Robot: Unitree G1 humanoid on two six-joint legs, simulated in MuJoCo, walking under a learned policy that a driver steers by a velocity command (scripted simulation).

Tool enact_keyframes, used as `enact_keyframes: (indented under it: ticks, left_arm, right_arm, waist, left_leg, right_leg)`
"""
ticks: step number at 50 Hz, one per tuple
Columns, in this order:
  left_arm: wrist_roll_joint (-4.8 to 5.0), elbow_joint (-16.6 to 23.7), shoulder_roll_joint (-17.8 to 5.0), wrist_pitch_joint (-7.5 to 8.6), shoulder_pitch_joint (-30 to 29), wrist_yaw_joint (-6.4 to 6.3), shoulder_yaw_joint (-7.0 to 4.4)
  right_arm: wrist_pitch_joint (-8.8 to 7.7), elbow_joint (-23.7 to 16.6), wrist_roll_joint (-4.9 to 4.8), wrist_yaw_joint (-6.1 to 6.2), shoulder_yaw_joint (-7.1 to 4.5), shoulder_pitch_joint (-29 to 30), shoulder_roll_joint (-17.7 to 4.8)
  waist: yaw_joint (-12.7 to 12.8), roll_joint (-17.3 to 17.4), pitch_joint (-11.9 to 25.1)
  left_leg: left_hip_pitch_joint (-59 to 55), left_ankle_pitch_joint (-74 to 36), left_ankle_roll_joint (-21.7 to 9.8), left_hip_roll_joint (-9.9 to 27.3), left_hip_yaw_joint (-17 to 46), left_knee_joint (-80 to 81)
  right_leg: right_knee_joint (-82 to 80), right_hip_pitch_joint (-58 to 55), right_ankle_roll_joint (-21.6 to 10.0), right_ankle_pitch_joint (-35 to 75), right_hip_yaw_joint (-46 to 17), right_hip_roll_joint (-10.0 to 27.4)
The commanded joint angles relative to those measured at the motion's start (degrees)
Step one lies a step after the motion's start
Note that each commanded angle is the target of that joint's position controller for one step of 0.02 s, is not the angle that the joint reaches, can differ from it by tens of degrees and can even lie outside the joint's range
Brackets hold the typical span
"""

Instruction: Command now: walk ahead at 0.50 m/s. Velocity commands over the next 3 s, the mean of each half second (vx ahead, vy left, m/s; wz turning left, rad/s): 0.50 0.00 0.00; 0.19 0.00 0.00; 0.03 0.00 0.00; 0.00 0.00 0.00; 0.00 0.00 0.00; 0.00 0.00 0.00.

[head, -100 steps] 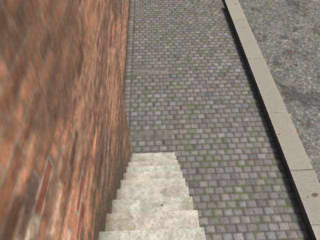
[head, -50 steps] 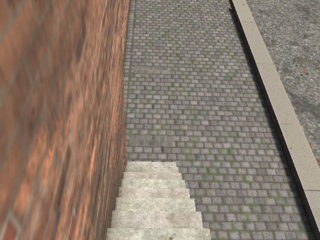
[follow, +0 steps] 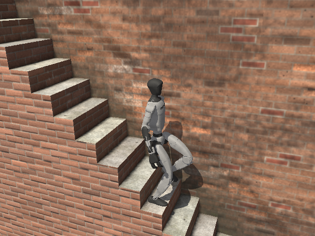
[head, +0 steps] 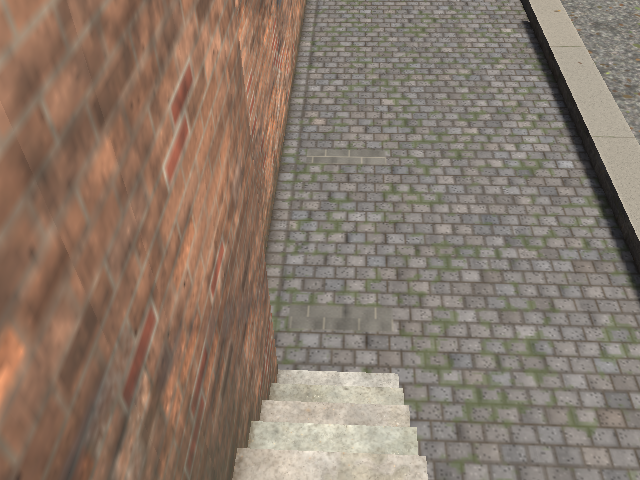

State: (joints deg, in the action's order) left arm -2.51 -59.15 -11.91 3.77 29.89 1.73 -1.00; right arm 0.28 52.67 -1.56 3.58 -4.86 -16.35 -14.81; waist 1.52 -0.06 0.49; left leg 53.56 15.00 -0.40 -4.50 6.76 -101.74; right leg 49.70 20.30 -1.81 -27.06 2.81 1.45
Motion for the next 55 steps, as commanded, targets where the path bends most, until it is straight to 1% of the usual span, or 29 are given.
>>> enact_keyframes:
  ticks: [1,6,10,11,12,13,14,15,17,19,20,21,22,23,24,25,26,29,32,40,42,43,45,46,48,49,51,53,55]
  left_arm:
    - [-0.60,1.6,-5.0,2.58,-1.9,-0.03,0.38]
    - [2.16,0.8,-7.3,1.42,-4.0,-0.91,0.03]
    - [0.73,1.3,-5.7,0.18,-4.5,-2.22,0.02]
    - [-5.94,2.2,-9.0,3.35,-7.0,-1.74,2.19]
    - [-5.47,1.7,-9.6,4.31,-5.5,-1.91,0.98]
    - [-4.08,2.0,-11.5,5.09,-4.9,-2.73,0.95]
    - [-0.82,0.7,-11.9,4.48,-0.1,-4.07,0.53]
    - [-0.75,0.0,-12.9,3.30,2.9,-4.09,0.54]
    - [-5.81,0.9,-17.3,0.16,-3.5,-0.55,-0.25]
    - [-1.51,-0.4,-11.4,0.60,5.4,2.93,-1.18]
    - [-0.18,6.0,-10.1,2.67,-0.6,2.93,-0.98]
    - [-0.57,11.8,-7.1,4.68,-13.9,1.20,1.31]
    - [1.26,12.8,-10.7,5.26,-24.0,-1.18,0.89]
    - [2.28,13.8,-4.5,5.97,-14.9,-2.20,3.58]
    - [2.31,10.0,-5.5,4.84,-9.7,-3.25,4.15]
    - [0.58,10.2,-5.5,4.24,-9.7,-3.20,4.53]
    - [0.64,5.4,-9.6,3.34,-2.2,-1.58,2.72]
    - [-0.07,8.0,-6.2,1.38,-7.2,3.34,1.57]
    - [-0.68,10.0,-9.7,2.48,-15.4,2.07,0.25]
    - [1.93,13.3,-7.8,1.46,-27.1,2.22,0.33]
    - [0.20,12.0,-5.8,1.18,-20.1,2.65,0.17]
    - [0.49,13.2,-7.2,1.65,-25.0,2.15,0.42]
    - [-0.41,9.1,-5.8,1.14,-9.9,1.21,0.43]
    - [1.18,6.3,-6.7,1.70,-6.5,1.06,-0.04]
    - [1.19,0.4,-6.4,2.87,18.1,-0.64,-0.74]
    - [1.30,2.0,-11.1,3.41,21.9,-0.73,-1.92]
    - [-0.73,11.8,-14.3,4.18,1.2,0.01,-4.34]
    - [2.08,14.1,-9.2,3.11,-15.8,1.00,-1.04]
    - [3.39,13.4,-9.5,4.37,-18.4,-0.24,-0.68]
  right_arm:
    - [1.93,-0.6,1.49,-0.85,1.10,-3.8,4.5]
    - [2.87,-3.9,3.05,-0.82,-0.05,8.1,-0.3]
    - [0.22,-4.6,1.30,-3.11,1.24,13.6,1.0]
    - [-1.04,-5.5,14.53,-10.68,4.76,2.6,0.5]
    - [-1.44,-2.6,14.78,-12.19,3.33,-5.2,0.1]
    - [-2.00,-3.0,14.20,-12.85,3.07,-3.0,-2.4]
    - [-2.05,-7.7,10.64,-12.71,3.62,9.1,-2.3]
    - [-2.24,-11.8,10.16,-12.23,4.34,16.6,-2.3]
    - [-3.37,-5.3,9.45,-11.00,2.51,-9.5,-5.1]
    - [-5.39,1.2,11.06,-11.81,-0.72,-23.3,-15.0]
    - [-5.79,1.5,8.67,-12.26,-1.04,-27.5,-17.5]
    - [-6.73,1.5,7.46,-11.74,-0.15,-23.2,-12.7]
    - [-6.49,2.0,8.22,-12.02,0.72,-21.8,-9.5]
    - [-6.44,0.0,8.21,-13.41,2.56,-15.6,-6.0]
    - [-8.46,1.0,9.84,-11.91,5.53,-11.7,7.0]
    - [-8.87,-0.4,8.57,-10.85,5.43,-8.5,5.2]
    - [-9.38,-3.1,4.24,-10.44,5.94,-4.7,7.2]
    - [-9.41,-0.1,5.77,-8.65,4.71,-10.2,-4.6]
    - [-10.20,1.8,4.03,-5.38,5.37,-17.7,-2.4]
    - [-6.35,-3.7,1.16,-5.22,4.82,-20.6,0.5]
    - [-6.15,-3.0,3.46,-6.49,4.45,-18.7,-0.7]
    - [-5.49,-7.8,-0.29,-5.74,4.91,-13.7,1.9]
    - [-4.44,-9.8,2.72,-7.54,3.78,-6.8,-3.7]
    - [-4.44,-11.3,1.18,-7.64,4.88,-1.6,-1.6]
    - [-3.96,-8.8,3.92,-10.31,3.96,-6.3,-3.2]
    - [-5.71,-9.4,4.38,-11.15,3.47,-11.4,0.6]
    - [-6.87,-21.4,4.69,-10.34,6.56,0.8,2.8]
    - [-4.74,-13.8,0.96,-10.67,9.23,-11.0,8.4]
    - [-2.81,-9.0,3.92,-12.94,8.79,-17.1,8.6]
  waist:
    - [-5.1,-4.3,-5.3]
    - [-1.8,-8.4,-7.7]
    - [2.3,-6.7,-8.6]
    - [-4.1,-12.3,-21.1]
    - [-3.9,-4.1,-14.0]
    - [-1.6,-2.2,-13.4]
    - [4.6,-1.5,-12.5]
    - [7.0,-2.1,-11.9]
    - [-6.0,0.9,-1.6]
    - [-3.2,16.6,8.5]
    - [-4.5,20.3,18.4]
    - [-7.9,12.6,6.5]
    - [-10.8,3.5,-0.4]
    - [-1.0,0.8,3.3]
    - [2.6,-3.7,-2.9]
    - [4.0,-0.6,-3.8]
    - [4.3,-1.3,-5.2]
    - [4.8,2.1,-0.4]
    - [-0.5,0.4,1.8]
    - [-6.7,3.2,-4.5]
    - [-2.5,5.8,-1.4]
    - [-6.0,-0.7,-4.1]
    - [1.2,1.2,0.3]
    - [2.6,-4.1,0.2]
    - [9.3,-10.6,8.9]
    - [4.9,-17.2,14.3]
    - [4.6,-2.7,9.3]
    - [-5.6,3.3,-0.2]
    - [-10.5,5.7,-5.7]
  left_leg:
    - [-5.2,-24.0,3.3,1.7,1.4,20.5]
    - [-8.4,-43.8,1.8,3.5,0.3,44.3]
    - [-23.9,-49.6,1.9,6.2,-5.3,62.2]
    - [-26.5,-47.4,-1.3,10.7,-1.7,52.4]
    - [-31.2,-43.7,-1.3,8.2,-6.1,52.1]
    - [-31.8,-37.5,0.2,6.4,-7.2,54.3]
    - [-22.8,-26.4,0.4,8.4,-5.6,75.5]
    - [-25.0,-20.5,1.0,7.8,-6.6,80.7]
    - [-53.1,-26.7,-2.9,9.4,-5.4,86.5]
    - [-71.1,-52.2,-3.7,8.8,-4.8,60.8]
    - [-81.4,-44.6,-11.8,16.4,13.0,67.0]
    - [-74.7,-2.9,-17.9,20.7,27.3,74.0]
    - [-62.7,-11.2,-12.2,17.4,15.9,73.8]
    - [-55.1,-10.4,-19.0,27.8,36.4,75.3]
    - [-45.9,-12.1,-16.6,23.9,25.9,71.2]
    - [-36.8,-10.9,-14.2,19.5,21.0,70.8]
    - [-24.7,-17.1,-13.8,13.6,10.2,70.5]
    - [-15.7,-31.4,-6.0,12.8,9.2,64.4]
    - [-32.3,-27.5,-4.0,10.6,9.0,54.4]
    - [-35.9,-22.6,1.3,9.1,14.6,45.3]
    - [-29.5,-26.1,0.8,8.4,17.8,40.3]
    - [-39.6,-20.4,1.7,8.0,17.7,36.5]
    - [-16.2,-30.9,1.0,4.1,14.0,32.8]
    - [-19.7,-33.7,3.0,3.9,11.0,23.6]
    - [0.9,-11.1,6.8,-0.7,1.1,-11.2]
    - [23.6,37.8,11.4,-4.8,-9.4,-29.4]
    - [29.7,40.6,11.6,6.2,-4.2,-21.1]
    - [-0.8,5.5,9.3,10.2,-4.3,4.4]
    - [-27.8,-26.2,8.6,11.3,-8.1,27.8]
  right_leg:
    - [-17.6,10.3,-6.5,25.8,-22.5,15.3]
    - [-15.5,4.3,-7.1,4.4,-18.9,10.0]
    - [-11.0,8.0,-6.9,-9.3,-13.3,7.6]
    - [0.0,27.5,-7.1,-21.3,-14.9,14.5]
    - [3.3,23.1,-5.4,-24.5,-9.7,13.4]
    - [7.0,21.5,-6.0,-26.2,-10.9,11.7]
    - [4.1,5.9,-6.2,-25.0,-14.7,12.1]
    - [4.8,3.2,-7.7,-21.9,-20.5,12.8]
    - [30.5,10.1,-4.1,-17.6,-19.2,9.4]
    - [77.4,31.6,-0.4,-10.6,-5.5,-3.8]
    - [78.5,46.0,1.2,-13.0,-2.0,-6.2]
    - [68.5,60.2,0.5,-5.8,-3.6,-1.6]
    - [73.3,55.9,1.1,-5.2,-1.2,3.0]
    - [75.5,55.9,3.8,0.1,-11.8,3.2]
    - [50.4,59.4,3.1,22.8,-19.0,9.1]
    - [47.3,53.3,3.9,21.2,-14.9,7.7]
    - [30.8,44.0,5.9,30.0,-12.6,5.9]
    - [34.1,31.7,5.6,38.1,-9.3,3.2]
    - [10.7,37.0,4.3,44.2,-11.5,0.6]
    - [-16.0,31.3,5.4,38.5,-8.8,2.1]
    - [-4.5,21.1,5.7,39.9,-10.3,0.8]
    - [-28.4,29.9,6.4,25.5,-11.8,4.7]
    - [-16.8,-6.3,7.1,29.7,-1.9,-0.9]
    - [-34.8,-8.0,7.1,31.4,-3.7,1.8]
    - [-31.5,-47.3,-5.6,59.8,-2.7,6.1]
    - [-10.2,-68.3,-18.2,96.2,-10.4,12.3]
    - [-10.1,-45.9,-20.6,87.4,-17.1,22.3]
    - [-19.5,4.2,-13.4,64.4,-9.0,12.9]
    - [-19.7,32.0,-7.9,38.1,-1.0,0.4]
